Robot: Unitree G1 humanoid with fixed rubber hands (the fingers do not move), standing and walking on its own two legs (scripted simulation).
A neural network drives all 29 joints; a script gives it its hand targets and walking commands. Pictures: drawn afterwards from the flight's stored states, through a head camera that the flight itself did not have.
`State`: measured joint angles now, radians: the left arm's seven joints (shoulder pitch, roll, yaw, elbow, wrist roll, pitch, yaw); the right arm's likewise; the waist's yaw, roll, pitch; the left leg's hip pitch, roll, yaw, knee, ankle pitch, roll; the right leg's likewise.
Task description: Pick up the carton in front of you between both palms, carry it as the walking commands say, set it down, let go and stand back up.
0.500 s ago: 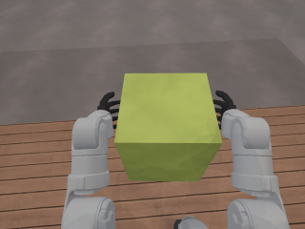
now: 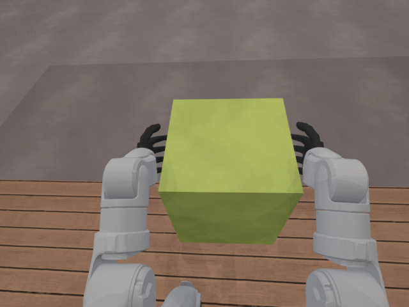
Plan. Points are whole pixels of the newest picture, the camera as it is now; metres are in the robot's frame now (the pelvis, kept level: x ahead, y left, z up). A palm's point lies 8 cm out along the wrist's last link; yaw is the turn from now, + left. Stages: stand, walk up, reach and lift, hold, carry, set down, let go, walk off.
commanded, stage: carry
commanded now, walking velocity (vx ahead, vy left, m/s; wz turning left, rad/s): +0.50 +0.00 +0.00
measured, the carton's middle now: (226, 177) +0.38 +0.02 +0.04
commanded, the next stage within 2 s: none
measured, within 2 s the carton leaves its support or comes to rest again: neither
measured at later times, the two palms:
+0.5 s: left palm (178, 81) +0.66 +0.17 +0.07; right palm (290, 84) +0.64 -0.13 +0.08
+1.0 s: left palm (192, 45) +0.93 +0.17 +0.03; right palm (277, 41) +0.95 -0.13 +0.03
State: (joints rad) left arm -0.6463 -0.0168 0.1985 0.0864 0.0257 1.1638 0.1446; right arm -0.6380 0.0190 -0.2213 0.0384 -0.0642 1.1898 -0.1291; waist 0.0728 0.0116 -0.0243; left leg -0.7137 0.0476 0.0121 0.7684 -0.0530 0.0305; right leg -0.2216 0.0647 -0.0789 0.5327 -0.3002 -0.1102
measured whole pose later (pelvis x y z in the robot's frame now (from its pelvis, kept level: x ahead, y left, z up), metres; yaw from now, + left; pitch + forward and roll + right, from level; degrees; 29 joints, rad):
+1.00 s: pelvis +0.58 +0.00 -0.07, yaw +0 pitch +5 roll +1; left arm -0.63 -0.02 0.20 0.10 0.03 1.17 0.15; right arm -0.64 0.01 -0.21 0.09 -0.06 1.18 -0.13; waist 0.06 0.01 -0.01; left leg -0.74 0.07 -0.01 0.92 -0.18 0.01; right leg -0.28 0.06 -0.09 0.53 -0.23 -0.12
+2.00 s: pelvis +1.17 +0.00 -0.10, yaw +2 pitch +6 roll +1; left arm -0.56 -0.05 0.22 0.05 0.05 1.17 0.13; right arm -0.59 0.03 -0.20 0.08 -0.06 1.16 -0.12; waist 0.03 0.01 -0.01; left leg -0.67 0.08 0.04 0.90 -0.29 -0.02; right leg -0.29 0.02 -0.12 0.38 -0.20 -0.09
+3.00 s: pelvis +1.49 +0.03 -0.12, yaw +2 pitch +3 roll -1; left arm -0.17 -0.13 0.11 -0.26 0.13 1.22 0.08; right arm -0.18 0.14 -0.12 -0.27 -0.13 1.22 -0.08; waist 0.01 0.01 -0.16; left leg -0.18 0.07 0.13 0.56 -0.43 -0.02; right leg -0.39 -0.06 -0.20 0.59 -0.25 -0.03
